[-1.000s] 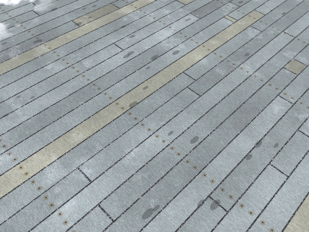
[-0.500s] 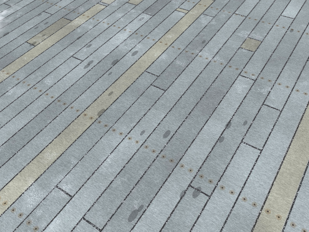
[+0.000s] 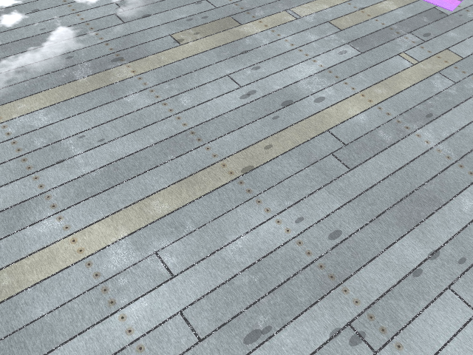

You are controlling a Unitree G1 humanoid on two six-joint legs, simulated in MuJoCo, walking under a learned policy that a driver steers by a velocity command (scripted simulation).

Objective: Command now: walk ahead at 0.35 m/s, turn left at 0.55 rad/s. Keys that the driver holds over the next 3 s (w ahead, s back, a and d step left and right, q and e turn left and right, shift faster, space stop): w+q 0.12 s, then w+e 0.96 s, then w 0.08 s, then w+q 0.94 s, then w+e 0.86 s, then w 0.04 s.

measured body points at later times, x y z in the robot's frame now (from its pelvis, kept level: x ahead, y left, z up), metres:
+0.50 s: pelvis +0.27 -0.03 -0.01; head +0.30 -0.03 +0.43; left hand +0.34 +0.25 -0.14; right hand +0.33 -0.29 -0.15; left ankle +0.15 +0.08 -0.65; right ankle +0.31 -0.08 -0.75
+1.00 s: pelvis +0.56 +0.00 -0.01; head +0.59 +0.01 +0.44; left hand +0.68 +0.27 -0.14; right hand +0.64 -0.28 -0.11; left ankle +0.63 +0.09 -0.75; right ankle +0.44 -0.08 -0.66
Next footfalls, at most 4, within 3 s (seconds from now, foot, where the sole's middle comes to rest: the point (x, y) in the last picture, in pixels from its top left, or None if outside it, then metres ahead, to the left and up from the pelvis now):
0.36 right None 0.35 -0.08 -0.78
0.86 left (197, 301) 0.67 0.08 -0.78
1.36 right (290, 259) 0.82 -0.22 -0.78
1.88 left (249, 183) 1.15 -0.09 -0.78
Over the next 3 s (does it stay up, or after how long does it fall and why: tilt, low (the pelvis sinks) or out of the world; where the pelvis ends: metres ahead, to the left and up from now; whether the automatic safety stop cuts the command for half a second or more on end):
stays up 1.62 -0.17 -0.03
